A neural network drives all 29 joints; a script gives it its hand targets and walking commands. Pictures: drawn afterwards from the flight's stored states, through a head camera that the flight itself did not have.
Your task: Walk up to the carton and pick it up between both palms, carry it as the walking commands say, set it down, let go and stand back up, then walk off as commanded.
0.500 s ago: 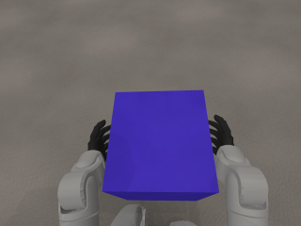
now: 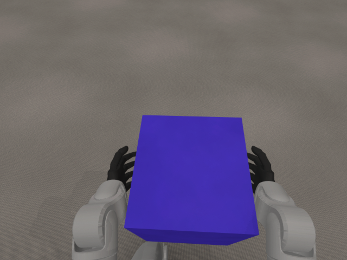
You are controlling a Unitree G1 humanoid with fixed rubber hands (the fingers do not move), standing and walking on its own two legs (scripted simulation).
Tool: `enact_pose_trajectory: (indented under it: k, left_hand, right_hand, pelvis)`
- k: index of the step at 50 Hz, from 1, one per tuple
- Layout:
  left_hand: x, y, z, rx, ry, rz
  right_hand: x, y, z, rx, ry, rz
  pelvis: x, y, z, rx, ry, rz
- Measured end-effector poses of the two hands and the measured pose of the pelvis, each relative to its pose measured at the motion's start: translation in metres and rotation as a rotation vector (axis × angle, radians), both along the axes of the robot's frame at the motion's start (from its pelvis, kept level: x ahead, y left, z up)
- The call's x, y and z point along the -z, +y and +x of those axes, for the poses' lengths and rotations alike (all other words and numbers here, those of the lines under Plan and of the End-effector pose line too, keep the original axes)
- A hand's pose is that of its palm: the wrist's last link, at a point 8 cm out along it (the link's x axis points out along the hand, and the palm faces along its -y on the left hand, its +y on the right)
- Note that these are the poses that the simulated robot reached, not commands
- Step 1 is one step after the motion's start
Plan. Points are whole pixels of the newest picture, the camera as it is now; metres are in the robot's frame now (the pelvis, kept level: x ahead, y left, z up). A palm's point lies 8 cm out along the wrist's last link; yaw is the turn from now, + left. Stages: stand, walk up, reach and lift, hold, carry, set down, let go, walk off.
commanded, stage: carry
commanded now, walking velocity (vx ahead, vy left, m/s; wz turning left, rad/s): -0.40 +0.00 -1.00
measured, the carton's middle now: (188, 186) +0.28 -0.01 +0.00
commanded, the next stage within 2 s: none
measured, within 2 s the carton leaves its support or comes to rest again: neither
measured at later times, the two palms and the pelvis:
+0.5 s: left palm (122, 41) +0.88 +0.23 -0.05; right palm (191, 51) +0.78 -0.04 +0.00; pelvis +0.59 +0.17 -0.06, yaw -26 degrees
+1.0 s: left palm out of the picture +1.48 +0.27 +0.03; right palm out of the picture +1.28 +0.07 +0.03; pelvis +1.19 +0.32 -0.02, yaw -49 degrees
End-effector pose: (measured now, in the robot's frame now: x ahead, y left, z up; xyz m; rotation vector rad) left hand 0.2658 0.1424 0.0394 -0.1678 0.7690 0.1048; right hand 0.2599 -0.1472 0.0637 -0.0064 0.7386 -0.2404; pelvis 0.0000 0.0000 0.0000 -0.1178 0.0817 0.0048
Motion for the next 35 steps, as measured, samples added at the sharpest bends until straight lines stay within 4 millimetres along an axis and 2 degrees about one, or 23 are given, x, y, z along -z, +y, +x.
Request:
enact_pose_trajectory:
  k: [4, 9, 11, 13, 15, 18, 22, 24, 27, 31, 33, 35]
  left_hand:
    - [0.010, 0.001, 0.086, 0.095, 0.032, -0.004]
    - [-0.007, -0.009, 0.219, 0.248, -0.067, 0.002]
    - [-0.013, -0.010, 0.271, 0.292, -0.126, 0.000]
    - [-0.010, 0.000, 0.323, 0.273, -0.195, -0.050]
    - [0.005, 0.021, 0.371, 0.221, -0.195, -0.115]
    - [0.042, 0.047, 0.438, 0.189, -0.119, -0.157]
    - [0.078, 0.083, 0.539, 0.223, -0.060, -0.134]
    - [0.086, 0.090, 0.588, 0.244, -0.007, -0.127]
    - [0.073, 0.082, 0.662, 0.327, 0.014, -0.126]
    - [0.029, 0.064, 0.767, 0.487, -0.056, -0.084]
    - [0.005, 0.060, 0.821, 0.562, -0.118, -0.040]
    - [-0.014, 0.063, 0.880, 0.570, -0.228, -0.092]
  right_hand:
    - [0.003, 0.003, 0.065, 0.095, 0.028, 0.000]
    - [-0.001, 0.002, 0.143, 0.248, -0.068, 0.000]
    - [0.000, 0.006, 0.180, 0.295, -0.123, -0.003]
    - [0.005, 0.017, 0.227, 0.271, -0.154, -0.058]
    - [0.009, 0.036, 0.283, 0.225, -0.108, -0.093]
    - [0.016, 0.060, 0.367, 0.216, -0.044, -0.122]
    - [0.051, 0.098, 0.466, 0.245, 0.000, -0.097]
    - [0.066, 0.107, 0.502, 0.258, 0.083, -0.096]
    - [0.063, 0.111, 0.543, 0.353, 0.116, -0.068]
    - [0.049, 0.120, 0.601, 0.520, 0.043, 0.005]
    - [0.045, 0.128, 0.640, 0.585, -0.011, 0.051]
    - [0.043, 0.138, 0.693, 0.568, -0.044, 0.030]
  pelvis:
    - [-0.001, 0.027, 0.084, 0.167, 0.032, -0.029]
    - [0.007, 0.060, 0.193, 0.298, 0.034, -0.076]
    - [0.017, 0.072, 0.240, 0.305, 0.048, -0.093]
    - [0.036, 0.078, 0.286, 0.254, 0.101, -0.062]
    - [0.042, 0.084, 0.335, 0.250, 0.139, -0.049]
    - [0.048, 0.106, 0.411, 0.317, 0.079, -0.053]
    - [0.066, 0.147, 0.521, 0.374, 0.015, -0.088]
    - [0.061, 0.160, 0.567, 0.434, -0.020, -0.074]
    - [0.046, 0.181, 0.636, 0.513, -0.044, -0.054]
    - [0.029, 0.210, 0.737, 0.615, -0.047, -0.049]
    - [0.024, 0.224, 0.792, 0.636, -0.034, -0.095]
    - [0.032, 0.232, 0.841, 0.584, 0.008, -0.080]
